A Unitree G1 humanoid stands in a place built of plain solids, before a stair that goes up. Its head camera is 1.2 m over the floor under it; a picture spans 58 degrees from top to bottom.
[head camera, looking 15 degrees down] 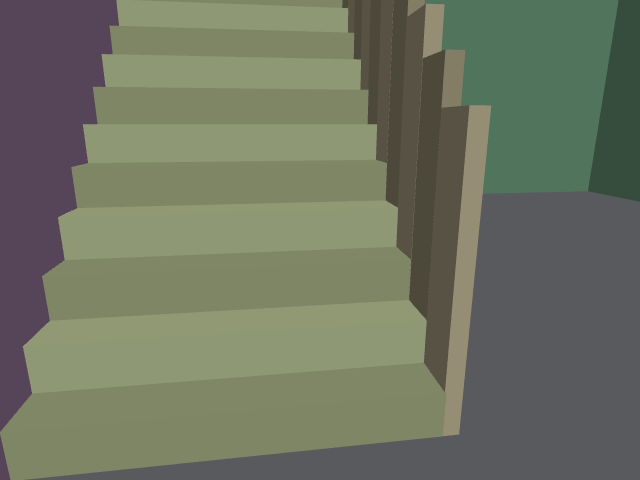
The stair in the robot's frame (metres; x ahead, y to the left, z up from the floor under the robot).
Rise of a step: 0.20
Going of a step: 0.22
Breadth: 1.57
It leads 8 degrees to the left of straight ahead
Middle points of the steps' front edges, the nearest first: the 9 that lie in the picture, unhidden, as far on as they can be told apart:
1.35 0.30 0.20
1.56 0.33 0.40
1.78 0.36 0.60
2.00 0.39 0.80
2.22 0.42 1.00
2.44 0.45 1.20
2.65 0.48 1.40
2.87 0.52 1.60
3.09 0.55 1.80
